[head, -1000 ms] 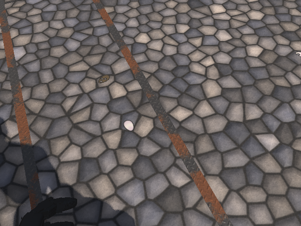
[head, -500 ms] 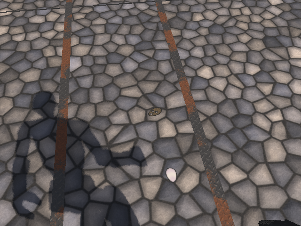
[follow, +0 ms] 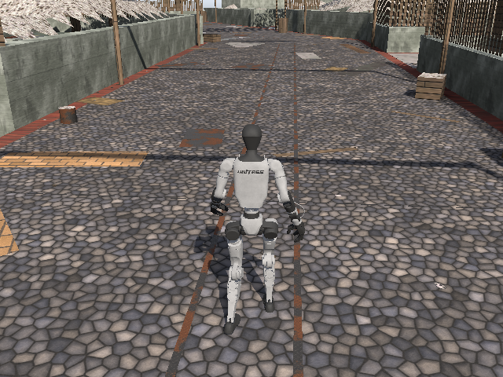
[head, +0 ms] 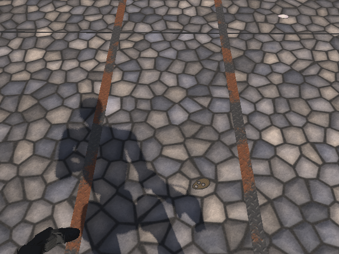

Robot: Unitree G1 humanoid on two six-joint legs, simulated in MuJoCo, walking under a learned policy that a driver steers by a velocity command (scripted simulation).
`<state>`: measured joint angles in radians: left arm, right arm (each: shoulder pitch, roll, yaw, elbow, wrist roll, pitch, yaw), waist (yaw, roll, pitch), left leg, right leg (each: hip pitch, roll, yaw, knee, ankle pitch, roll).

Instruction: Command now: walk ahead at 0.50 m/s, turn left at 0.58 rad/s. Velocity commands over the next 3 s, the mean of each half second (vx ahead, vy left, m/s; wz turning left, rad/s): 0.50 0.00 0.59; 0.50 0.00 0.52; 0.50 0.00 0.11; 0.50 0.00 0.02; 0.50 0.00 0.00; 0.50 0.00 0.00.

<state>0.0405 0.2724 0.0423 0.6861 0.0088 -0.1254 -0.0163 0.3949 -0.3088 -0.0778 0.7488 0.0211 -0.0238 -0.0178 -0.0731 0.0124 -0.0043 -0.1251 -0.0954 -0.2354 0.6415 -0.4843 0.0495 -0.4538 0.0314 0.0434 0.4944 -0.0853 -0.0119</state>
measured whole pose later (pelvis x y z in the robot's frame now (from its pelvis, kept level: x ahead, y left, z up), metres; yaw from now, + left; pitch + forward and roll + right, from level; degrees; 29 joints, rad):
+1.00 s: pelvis +0.54 +0.14 +0.00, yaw +33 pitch +2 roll +0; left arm 0.05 0.28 0.04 0.70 0.01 -0.12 -0.03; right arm 0.39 -0.31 -0.08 0.74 0.02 -0.03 -0.01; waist -0.07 0.00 0.00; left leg -0.09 -0.08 -0.20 0.61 -0.46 0.05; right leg -0.46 0.02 0.01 0.52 -0.09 -0.02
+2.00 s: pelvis +0.99 +0.45 +0.00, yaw +34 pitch +2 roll +2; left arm 0.02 0.26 0.02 0.73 -0.01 -0.08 -0.05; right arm 0.41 -0.30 -0.06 0.89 0.02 -0.05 0.00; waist -0.08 -0.03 0.02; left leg 0.07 -0.03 0.02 0.29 -0.40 0.01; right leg -0.51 -0.04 -0.01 0.49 -0.02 -0.05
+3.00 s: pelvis +1.42 +0.78 +0.02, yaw +34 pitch +2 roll +2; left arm 0.04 0.26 0.04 0.80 -0.01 -0.07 -0.03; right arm 0.36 -0.27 -0.05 0.95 0.01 -0.07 0.00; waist -0.08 -0.04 0.02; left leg 0.04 -0.06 0.04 0.20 -0.27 0.03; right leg -0.61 -0.09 0.02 0.55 0.05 -0.01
